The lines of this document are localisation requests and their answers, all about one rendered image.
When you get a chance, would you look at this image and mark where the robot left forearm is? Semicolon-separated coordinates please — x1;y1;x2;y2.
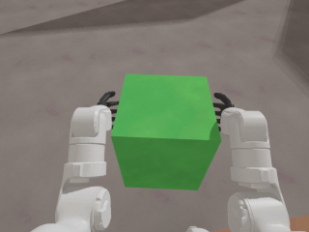
55;104;112;222

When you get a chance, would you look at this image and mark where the right robot upper arm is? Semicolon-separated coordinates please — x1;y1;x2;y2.
227;191;306;232

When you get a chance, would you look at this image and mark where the left robot hand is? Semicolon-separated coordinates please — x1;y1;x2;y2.
97;91;119;129

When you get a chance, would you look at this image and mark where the left robot upper arm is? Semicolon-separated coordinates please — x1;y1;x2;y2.
31;186;111;232

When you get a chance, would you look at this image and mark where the robot right forearm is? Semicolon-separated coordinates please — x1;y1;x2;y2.
220;107;291;228

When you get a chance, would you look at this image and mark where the carton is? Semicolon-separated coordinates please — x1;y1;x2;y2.
111;73;222;190

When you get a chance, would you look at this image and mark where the right robot hand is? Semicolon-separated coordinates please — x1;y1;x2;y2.
213;93;235;131

